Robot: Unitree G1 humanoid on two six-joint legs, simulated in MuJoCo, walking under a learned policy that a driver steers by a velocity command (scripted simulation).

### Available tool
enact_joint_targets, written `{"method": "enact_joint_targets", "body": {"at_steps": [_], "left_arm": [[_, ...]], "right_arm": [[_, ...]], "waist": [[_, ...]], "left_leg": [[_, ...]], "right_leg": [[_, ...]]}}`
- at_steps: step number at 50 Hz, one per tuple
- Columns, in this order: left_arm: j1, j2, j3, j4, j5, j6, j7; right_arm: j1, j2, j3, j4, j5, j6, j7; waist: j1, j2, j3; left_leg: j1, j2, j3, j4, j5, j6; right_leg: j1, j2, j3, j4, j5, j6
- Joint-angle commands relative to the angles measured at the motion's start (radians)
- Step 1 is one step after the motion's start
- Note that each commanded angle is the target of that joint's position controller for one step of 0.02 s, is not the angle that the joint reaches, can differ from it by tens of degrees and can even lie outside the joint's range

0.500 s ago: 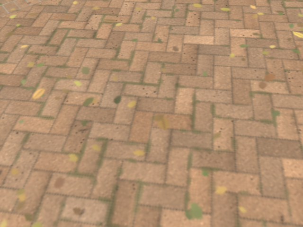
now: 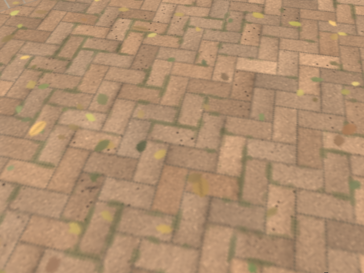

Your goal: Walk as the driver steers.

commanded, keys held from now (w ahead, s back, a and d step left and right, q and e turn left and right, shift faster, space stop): w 1.00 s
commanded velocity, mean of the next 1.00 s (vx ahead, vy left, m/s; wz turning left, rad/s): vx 0.50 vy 0.00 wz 0.00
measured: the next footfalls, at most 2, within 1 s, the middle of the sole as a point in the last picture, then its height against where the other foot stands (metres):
right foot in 0.54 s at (231, 267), level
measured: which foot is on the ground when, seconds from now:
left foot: down 0.00-0.54, up 0.56-1.00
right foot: down 0.00-0.00, up 0.02-0.52, down 0.54-1.00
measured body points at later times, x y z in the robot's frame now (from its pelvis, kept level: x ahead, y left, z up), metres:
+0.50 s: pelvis +0.27 -0.02 +0.02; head +0.30 -0.02 +0.47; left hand +0.48 +0.18 -0.09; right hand +0.16 -0.25 -0.12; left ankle +0.12 +0.05 -0.71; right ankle +0.42 -0.12 -0.69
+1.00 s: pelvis +0.53 -0.04 +0.03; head +0.56 -0.04 +0.48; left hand +0.43 +0.18 -0.12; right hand +0.72 -0.25 -0.10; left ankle +0.70 +0.08 -0.67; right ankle +0.43 -0.11 -0.71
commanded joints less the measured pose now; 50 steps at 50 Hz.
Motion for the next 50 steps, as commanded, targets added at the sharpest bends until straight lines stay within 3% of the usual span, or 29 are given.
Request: {"method": "enact_joint_targets", "body": {"at_steps": [1, 2, 3, 4, 6, 9, 12, 16, 22, 24, 25, 26, 27, 28, 29, 30, 31, 32, 34, 35, 38, 44, 50], "left_arm": [[0.085, 0.072, 0.023, -0.078, -0.017, -0.007, -0.011], [-0.007, 0.141, 0.034, -0.093, 0.006, -0.005, -0.009], [-0.099, 0.153, 0.040, -0.116, 0.009, -0.008, -0.017], [-0.125, 0.136, 0.040, -0.119, 0.011, -0.007, -0.020], [-0.104, 0.086, 0.032, -0.111, 0.025, 0.017, -0.031], [-0.162, 0.072, 0.032, -0.132, 0.024, 0.037, -0.042], [-0.319, 0.088, 0.033, -0.183, 0.019, 0.043, -0.045], [-0.470, 0.074, 0.024, -0.225, 0.007, 0.042, -0.048], [-0.623, 0.081, 0.020, -0.274, 0.005, 0.032, -0.046], [-0.598, 0.091, 0.025, -0.274, 0.005, 0.023, -0.043], [-0.536, 0.101, 0.032, -0.256, 0.006, 0.018, -0.038], [-0.417, 0.118, 0.043, -0.216, 0.007, 0.011, -0.030], [-0.239, 0.148, 0.059, -0.157, 0.017, 0.001, -0.019], [-0.054, 0.233, 0.084, -0.120, 0.044, -0.006, -0.006], [-0.026, 0.300, 0.103, -0.111, 0.046, 0.002, -0.013], [-0.095, 0.231, 0.093, -0.114, 0.007, 0.012, -0.024], [-0.203, 0.184, 0.079, -0.126, -0.003, 0.009, -0.028], [-0.252, 0.136, 0.068, -0.128, 0.001, 0.001, -0.032], [-0.253, 0.077, 0.049, -0.099, 0.000, -0.011, -0.026], [-0.225, 0.074, 0.047, -0.083, -0.001, -0.019, -0.024], [-0.156, 0.113, 0.052, -0.047, -0.007, -0.032, -0.021], [-0.050, 0.112, 0.041, -0.016, -0.005, -0.028, -0.019], [0.040, 0.125, 0.041, 0.024, 0.009, -0.020, -0.003]], "right_arm": [[0.456, -0.251, -0.081, 0.095, -0.008, 0.008, -0.013], [0.336, -0.199, -0.075, 0.076, 0.024, 0.007, -0.003], [0.263, -0.136, -0.059, 0.064, 0.027, 0.000, 0.002], [0.246, -0.094, -0.048, 0.076, 0.018, -0.010, 0.005], [0.269, -0.064, -0.033, 0.109, 0.014, -0.032, -0.003], [0.341, -0.100, -0.037, 0.151, 0.020, -0.053, -0.003], [0.401, -0.112, -0.034, 0.172, 0.023, -0.050, -0.002], [0.488, -0.106, -0.025, 0.197, 0.024, -0.047, -0.006], [0.571, -0.117, -0.020, 0.234, 0.004, -0.038, -0.025], [0.545, -0.130, -0.024, 0.237, 0.000, -0.037, -0.031], [0.523, -0.139, -0.026, 0.236, 0.000, -0.037, -0.033], [0.509, -0.148, -0.028, 0.237, 0.002, -0.035, -0.032], [0.486, -0.147, -0.026, 0.232, 0.010, -0.034, -0.030], [0.475, -0.116, -0.015, 0.194, 0.020, -0.039, -0.027], [0.603, -0.023, -0.003, 0.193, 0.054, -0.036, -0.017], [0.522, -0.133, -0.032, 0.198, 0.024, -0.032, -0.022], [0.433, -0.125, -0.035, 0.162, 0.021, -0.038, -0.017], [0.390, -0.106, -0.034, 0.153, 0.019, -0.039, -0.014], [0.398, -0.069, -0.032, 0.156, -0.004, -0.014, -0.003], [0.403, -0.053, -0.031, 0.157, -0.007, -0.003, 0.004], [0.331, -0.049, -0.034, 0.130, -0.012, 0.015, 0.016], [0.061, -0.051, -0.023, 0.041, 0.004, 0.017, 0.020], [-0.086, -0.064, -0.019, -0.013, 0.008, 0.008, 0.016]], "waist": [[-0.124, 0.207, -0.331], [-0.106, 0.059, -0.173], [-0.088, 0.012, -0.066], [-0.053, -0.046, -0.003], [-0.002, -0.031, -0.004], [0.005, 0.005, 0.009], [-0.029, 0.015, 0.038], [-0.080, 0.041, 0.030], [-0.121, 0.063, 0.039], [-0.087, 0.069, 0.030], [-0.054, 0.077, 0.001], [-0.005, 0.078, -0.057], [0.072, 0.055, -0.147], [0.132, -0.030, -0.278], [0.069, -0.252, -0.391], [0.060, -0.074, -0.298], [0.018, -0.063, -0.154], [-0.008, -0.026, -0.090], [-0.062, -0.049, -0.054], [-0.071, -0.056, -0.056], [-0.080, -0.059, -0.026], [-0.022, -0.067, 0.025], [0.017, -0.076, 0.046]], "left_leg": [[0.755, 0.475, -0.873, -0.213, -0.245, 0.263], [0.599, 0.432, -0.779, -0.298, -0.392, 0.236], [0.456, 0.399, -0.657, -0.343, -0.385, 0.209], [0.344, 0.360, -0.568, -0.375, -0.273, 0.175], [0.235, 0.293, -0.425, -0.400, -0.112, 0.123], [0.215, 0.256, -0.314, -0.430, 0.015, 0.110], [0.266, 0.224, -0.253, -0.451, 0.097, 0.076], [0.355, 0.200, -0.200, -0.424, 0.236, 0.023], [0.573, 0.258, -0.204, -0.343, 0.397, 0.046], [0.600, 0.278, -0.193, -0.281, 0.537, 0.044], [0.591, 0.277, -0.179, -0.213, 0.674, 0.031], [0.578, 0.265, -0.167, -0.087, 0.770, 0.019], [0.482, 0.232, -0.135, 0.103, 0.702, -0.001], [0.260, 0.183, -0.101, 0.394, 0.351, -0.017], [-0.091, -0.009, -0.064, 0.754, -0.430, -0.059], [-0.182, 0.041, -0.187, 0.810, -0.397, -0.041], [-0.199, 0.082, -0.186, 0.770, -0.293, -0.039], [-0.166, 0.112, -0.179, 0.721, -0.236, -0.044], [-0.079, 0.144, -0.170, 0.641, -0.204, -0.064], [-0.058, 0.144, -0.160, 0.620, -0.197, -0.073], [-0.119, 0.158, -0.128, 0.557, -0.136, -0.095], [-0.192, 0.159, -0.073, 0.262, 0.058, -0.121], [-0.199, 0.123, -0.053, 0.086, 0.032, -0.084]], "right_leg": [[-0.668, 0.023, 0.048, 0.914, -0.079, 0.001], [-0.745, -0.065, 0.094, 0.885, 0.036, -0.021], [-0.741, -0.098, 0.081, 0.833, 0.110, -0.024], [-0.700, -0.129, 0.081, 0.770, 0.137, -0.020], [-0.600, -0.166, 0.078, 0.678, 0.155, 0.004], [-0.639, -0.190, 0.038, 0.586, 0.217, 0.032], [-0.749, -0.212, -0.001, 0.448, 0.348, 0.055], [-0.759, -0.188, -0.043, 0.248, 0.470, 0.070], [-0.783, -0.140, -0.064, 0.080, 0.402, 0.042], [-0.710, -0.116, -0.070, 0.030, 0.321, 0.011], [-0.611, -0.085, -0.081, 0.004, 0.279, -0.008], [-0.469, -0.053, -0.090, -0.035, 0.269, -0.031], [-0.236, -0.063, -0.072, -0.087, 0.320, -0.063], [0.038, -0.283, 0.162, -0.085, 0.241, -0.119], [0.267, -0.544, 0.643, -0.186, 0.218, -0.274], [0.172, -0.484, 0.643, -0.244, 0.162, -0.241], [0.021, -0.448, 0.480, -0.277, 0.210, -0.207], [-0.095, -0.405, 0.383, -0.313, 0.321, -0.180], [-0.223, -0.328, 0.243, -0.351, 0.422, -0.126], [-0.242, -0.317, 0.214, -0.361, 0.465, -0.121], [-0.259, -0.294, 0.148, -0.397, 0.522, -0.120], [-0.211, -0.256, 0.076, -0.423, 0.610, -0.091], [-0.026, -0.311, 0.073, -0.372, 0.703, -0.105]]}}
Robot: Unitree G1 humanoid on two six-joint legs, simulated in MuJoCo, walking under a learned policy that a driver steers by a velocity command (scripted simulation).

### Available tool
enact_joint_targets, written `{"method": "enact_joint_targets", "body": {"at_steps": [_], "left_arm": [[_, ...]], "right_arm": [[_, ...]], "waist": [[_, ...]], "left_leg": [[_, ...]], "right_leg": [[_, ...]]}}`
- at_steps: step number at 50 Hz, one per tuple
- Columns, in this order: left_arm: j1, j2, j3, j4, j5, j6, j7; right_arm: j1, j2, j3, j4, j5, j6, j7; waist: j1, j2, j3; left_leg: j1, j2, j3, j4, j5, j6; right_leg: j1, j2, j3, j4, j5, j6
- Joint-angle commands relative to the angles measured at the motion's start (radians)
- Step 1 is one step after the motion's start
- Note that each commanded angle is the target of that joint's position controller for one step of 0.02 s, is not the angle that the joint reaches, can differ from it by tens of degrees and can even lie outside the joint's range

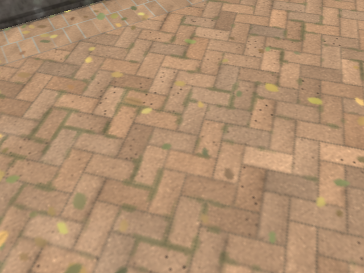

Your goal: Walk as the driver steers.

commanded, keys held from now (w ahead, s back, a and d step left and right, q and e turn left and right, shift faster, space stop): w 0.76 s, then w+q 0.06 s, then w+e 0.18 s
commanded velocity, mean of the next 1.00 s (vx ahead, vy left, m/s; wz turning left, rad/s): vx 0.50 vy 0.00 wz -0.01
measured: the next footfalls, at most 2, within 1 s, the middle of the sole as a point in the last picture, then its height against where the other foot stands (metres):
left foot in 0.12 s outside the picture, level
right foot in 0.68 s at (223, 259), level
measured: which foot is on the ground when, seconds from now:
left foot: up 0.00-0.10, down 0.12-0.68, up 0.70-1.00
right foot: down 0.00-0.12, up 0.14-0.66, down 0.68-1.00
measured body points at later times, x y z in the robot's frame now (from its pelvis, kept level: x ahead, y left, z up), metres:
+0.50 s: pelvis +0.26 +0.04 +0.01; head +0.28 +0.05 +0.45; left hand +0.41 +0.27 -0.13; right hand +0.18 -0.19 -0.14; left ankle +0.19 +0.10 -0.74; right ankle +0.41 -0.11 -0.69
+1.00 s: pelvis +0.52 -0.01 +0.01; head +0.54 -0.02 +0.46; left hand +0.47 +0.22 -0.14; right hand +0.64 -0.26 -0.13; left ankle +0.63 +0.15 -0.68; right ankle +0.49 -0.07 -0.74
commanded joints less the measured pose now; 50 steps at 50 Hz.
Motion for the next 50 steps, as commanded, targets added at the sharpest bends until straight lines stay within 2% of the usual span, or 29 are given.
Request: {"method": "enact_joint_targets", "body": {"at_steps": [1, 3, 4, 5, 6, 7, 8, 9, 10, 11, 12, 13, 15, 18, 24, 29, 31, 32, 33, 34, 35, 36, 37, 38, 39, 41, 43, 45, 50], "left_arm": [[0.071, 0.145, 0.026, -0.005, 0.009, -0.002, 0.014], [0.038, 0.158, 0.030, -0.005, 0.011, 0.000, 0.019], [0.024, 0.167, 0.032, -0.004, 0.011, 0.002, 0.019], [0.006, 0.166, 0.032, -0.007, 0.006, 0.005, 0.016], [-0.005, 0.143, 0.022, -0.037, -0.005, 0.002, 0.012], [0.111, 0.040, 0.004, -0.053, -0.044, 0.004, 0.001], [0.043, 0.144, 0.033, -0.046, -0.014, 0.007, 0.004], [-0.052, 0.144, 0.038, -0.081, -0.009, 0.004, 0.001], [-0.101, 0.129, 0.036, -0.091, -0.006, 0.000, -0.003], [-0.111, 0.114, 0.038, -0.090, 0.003, 0.009, -0.005], [-0.091, 0.092, 0.035, -0.086, 0.016, 0.024, -0.011], [-0.080, 0.074, 0.034, -0.080, 0.020, 0.036, -0.017], [-0.109, 0.068, 0.035, -0.093, 0.023, 0.052, -0.025], [-0.247, 0.083, 0.036, -0.141, 0.020, 0.063, -0.030], [-0.468, 0.073, 0.022, -0.213, 0.004, 0.058, -0.032], [-0.569, 0.087, 0.021, -0.257, 0.003, 0.046, -0.030], [-0.542, 0.095, 0.026, -0.257, 0.003, 0.037, -0.026], [-0.481, 0.104, 0.033, -0.240, 0.003, 0.031, -0.021], [-0.359, 0.118, 0.044, -0.200, 0.005, 0.024, -0.014], [-0.182, 0.149, 0.060, -0.141, 0.017, 0.013, -0.004], [-0.010, 0.243, 0.086, -0.111, 0.044, 0.007, 0.007], [0.007, 0.301, 0.100, -0.107, 0.037, 0.016, -0.003], [-0.091, 0.249, 0.091, -0.116, 0.001, 0.027, -0.009], [-0.192, 0.187, 0.073, -0.133, -0.007, 0.025, -0.013], [-0.243, 0.136, 0.059, -0.139, -0.002, 0.017, -0.015], [-0.241, 0.079, 0.041, -0.117, -0.002, 0.004, -0.005], [-0.169, 0.094, 0.039, -0.081, -0.007, -0.010, -0.002], [-0.130, 0.123, 0.042, -0.067, -0.011, -0.013, -0.002], [-0.045, 0.133, 0.039, -0.056, -0.010, -0.003, -0.001]], "right_arm": [[-0.106, -0.068, -0.013, -0.086, 0.001, -0.021, -0.003], [-0.042, -0.079, -0.021, -0.073, 0.001, -0.031, -0.009], [0.057, -0.091, -0.030, -0.041, 0.000, -0.037, -0.016], [0.226, -0.111, -0.045, 0.018, -0.006, -0.047, -0.025], [0.409, -0.182, -0.068, 0.060, -0.031, -0.056, -0.037], [0.483, -0.281, -0.093, 0.069, -0.042, -0.051, -0.036], [0.410, -0.232, -0.087, 0.063, 0.002, -0.035, -0.027], [0.292, -0.182, -0.072, 0.045, 0.012, -0.036, -0.024], [0.238, -0.124, -0.057, 0.039, 0.009, -0.044, -0.019], [0.226, -0.092, -0.048, 0.049, 0.008, -0.052, -0.021], [0.231, -0.060, -0.037, 0.065, 0.009, -0.058, -0.025], [0.257, -0.055, -0.034, 0.080, 0.009, -0.065, -0.027], [0.310, -0.082, -0.037, 0.103, 0.013, -0.077, -0.030], [0.365, -0.103, -0.037, 0.119, 0.012, -0.077, -0.031], [0.477, -0.098, -0.028, 0.146, 0.010, -0.073, -0.034], [0.535, -0.106, -0.029, 0.174, -0.004, -0.066, -0.046], [0.512, -0.117, -0.033, 0.177, -0.007, -0.064, -0.052], [0.493, -0.126, -0.036, 0.175, -0.007, -0.063, -0.053], [0.477, -0.134, -0.038, 0.175, -0.005, -0.060, -0.052], [0.460, -0.128, -0.035, 0.168, 0.002, -0.059, -0.049], [0.470, -0.075, -0.019, 0.128, 0.026, -0.062, -0.042], [0.563, -0.030, -0.018, 0.129, 0.044, -0.060, -0.036], [0.470, -0.109, -0.041, 0.123, 0.017, -0.053, -0.039], [0.391, -0.099, -0.041, 0.095, 0.011, -0.058, -0.033], [0.363, -0.076, -0.039, 0.094, 0.012, -0.058, -0.031], [0.395, -0.043, -0.038, 0.108, -0.008, -0.030, -0.021], [0.368, -0.038, -0.041, 0.091, -0.019, -0.015, -0.010], [0.289, -0.041, -0.042, 0.060, -0.023, -0.007, -0.005], [0.060, -0.047, -0.033, -0.025, -0.007, -0.008, -0.004]], "waist": [[-0.016, -0.099, 0.076], [-0.057, -0.103, 0.046], [-0.097, -0.105, -0.005], [-0.167, -0.077, -0.090], [-0.228, -0.015, -0.206], [-0.184, 0.211, -0.336], [-0.173, 0.070, -0.289], [-0.128, 0.039, -0.130], [-0.105, -0.007, -0.064], [-0.074, -0.006, -0.026], [-0.045, 0.012, -0.018], [-0.036, 0.018, -0.021], [-0.025, 0.017, -0.011], [-0.044, 0.018, 0.031], [-0.104, 0.028, 0.057], [-0.127, 0.037, 0.076], [-0.099, 0.041, 0.065], [-0.069, 0.048, 0.035], [-0.018, 0.040, -0.025], [0.052, 0.010, -0.119], [0.092, -0.108, -0.254], [0.047, -0.265, -0.341], [0.018, -0.111, -0.230], [-0.015, -0.083, -0.098], [-0.043, -0.051, -0.043], [-0.090, -0.081, -0.012], [-0.101, -0.088, -0.008], [-0.100, -0.083, 0.012], [-0.050, -0.083, 0.052]], "left_leg": [[-0.039, -0.024, 0.016, -0.061, -0.054, 0.029], [0.085, -0.064, 0.035, -0.112, -0.131, 0.062], [0.212, -0.099, 0.049, -0.142, -0.151, 0.081], [0.420, -0.116, 0.055, -0.201, -0.109, 0.107], [0.690, 0.056, -0.133, -0.208, -0.174, 0.161], [0.964, 0.358, -0.634, -0.303, -0.239, 0.316], [0.884, 0.326, -0.716, -0.392, -0.298, 0.303], [0.736, 0.291, -0.542, -0.412, -0.287, 0.268], [0.613, 0.248, -0.442, -0.449, -0.187, 0.237], [0.529, 0.201, -0.357, -0.469, -0.112, 0.200], [0.468, 0.164, -0.291, -0.488, -0.066, 0.173], [0.448, 0.150, -0.258, -0.496, -0.021, 0.166], [0.439, 0.135, -0.213, -0.515, 0.043, 0.170], [0.455, 0.121, -0.178, -0.556, 0.032, 0.167], [0.555, 0.103, -0.120, -0.552, 0.152, 0.143], [0.705, 0.148, -0.113, -0.487, 0.279, 0.157], [0.729, 0.159, -0.097, -0.421, 0.423, 0.144], [0.721, 0.154, -0.081, -0.348, 0.563, 0.131], [0.705, 0.135, -0.062, -0.211, 0.659, 0.117], [0.600, 0.094, -0.029, -0.012, 0.583, 0.095], [0.328, 0.022, 0.019, 0.312, 0.226, 0.061], [0.052, -0.156, 0.003, 0.619, -0.520, 0.039], [-0.025, -0.087, -0.114, 0.670, -0.446, 0.056], [-0.040, -0.047, -0.108, 0.631, -0.348, 0.057], [-0.002, -0.016, -0.110, 0.574, -0.290, 0.057], [0.089, 0.009, -0.110, 0.502, -0.253, 0.039], [0.091, 0.013, -0.084, 0.462, -0.231, 0.024], [0.027, 0.030, -0.056, 0.400, -0.177, 0.000], [-0.041, 0.021, -0.024, 0.127, -0.030, -0.059]], "right_leg": [[0.033, -0.319, 0.135, 0.015, 0.565, -0.118], [0.043, -0.320, 0.109, 0.113, 0.768, -0.099], [0.034, -0.309, 0.095, 0.226, 0.885, -0.087], [-0.028, -0.270, 0.061, 0.412, 0.878, -0.067], [-0.235, -0.227, 0.033, 0.683, 0.597, -0.047], [-0.604, -0.035, -0.024, 1.086, -0.136, 0.003], [-0.706, -0.050, 0.115, 1.174, -0.223, -0.014], [-0.745, -0.106, 0.122, 1.153, -0.128, -0.020], [-0.711, -0.138, 0.122, 1.097, -0.062, -0.018], [-0.663, -0.162, 0.120, 1.042, -0.035, -0.012], [-0.610, -0.176, 0.117, 0.999, -0.022, 0.000], [-0.582, -0.175, 0.108, 0.978, -0.014, 0.008], [-0.604, -0.180, 0.088, 0.938, 0.013, 0.024], [-0.706, -0.203, 0.065, 0.835, 0.116, 0.047], [-0.731, -0.179, 0.019, 0.558, 0.257, 0.059], [-0.739, -0.149, 0.003, 0.440, 0.195, 0.022], [-0.663, -0.123, -0.010, 0.393, 0.124, -0.008], [-0.566, -0.092, -0.024, 0.370, 0.089, -0.027], [-0.420, -0.056, -0.040, 0.324, 0.093, -0.048], [-0.183, -0.073, -0.015, 0.284, 0.135, -0.078], [0.114, -0.320, 0.280, 0.266, 0.041, -0.153], [0.258, -0.538, 0.721, 0.136, 0.048, -0.276], [0.147, -0.477, 0.665, 0.104, -0.033, -0.240], [-0.006, -0.443, 0.519, 0.071, -0.011, -0.206], [-0.114, -0.398, 0.412, 0.032, 0.055, -0.166], [-0.234, -0.335, 0.262, -0.012, 0.142, -0.107], [-0.251, -0.309, 0.231, -0.022, 0.253, -0.118], [-0.241, -0.294, 0.216, -0.042, 0.280, -0.135], [-0.200, -0.258, 0.212, -0.051, 0.333, -0.139]]}}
